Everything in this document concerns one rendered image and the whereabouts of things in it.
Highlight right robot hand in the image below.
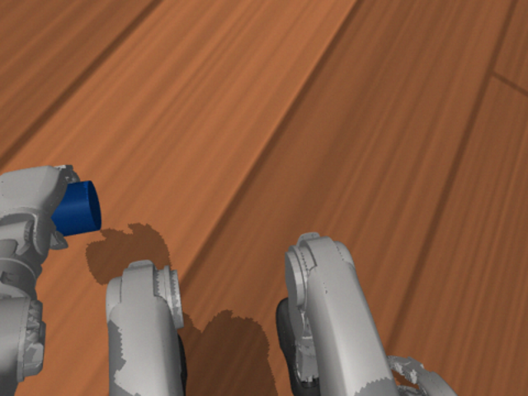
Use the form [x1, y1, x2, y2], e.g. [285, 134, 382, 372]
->
[387, 356, 458, 396]

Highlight right robot foot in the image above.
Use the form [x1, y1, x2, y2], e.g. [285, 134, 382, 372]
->
[276, 298, 321, 396]

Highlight left robot hand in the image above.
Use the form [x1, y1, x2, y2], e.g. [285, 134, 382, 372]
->
[0, 165, 80, 250]

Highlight can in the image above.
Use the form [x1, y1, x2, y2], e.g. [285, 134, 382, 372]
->
[51, 181, 101, 237]

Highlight left robot arm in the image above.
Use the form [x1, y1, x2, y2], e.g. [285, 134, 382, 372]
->
[0, 208, 53, 396]

